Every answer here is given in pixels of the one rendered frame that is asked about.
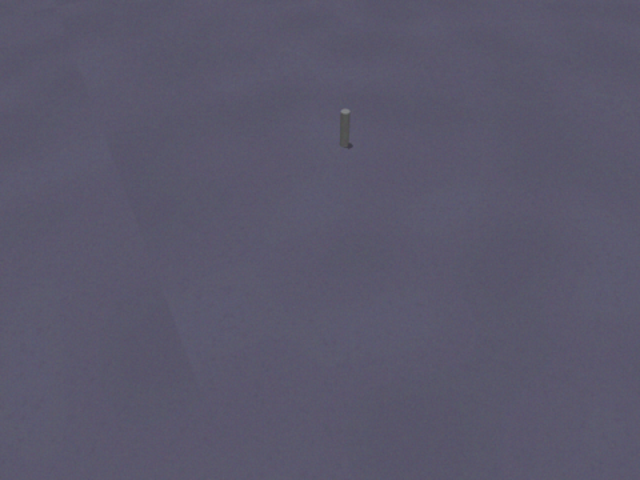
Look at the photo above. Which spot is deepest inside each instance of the can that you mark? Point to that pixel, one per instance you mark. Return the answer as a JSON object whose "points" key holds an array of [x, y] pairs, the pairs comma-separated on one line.
{"points": [[344, 127]]}

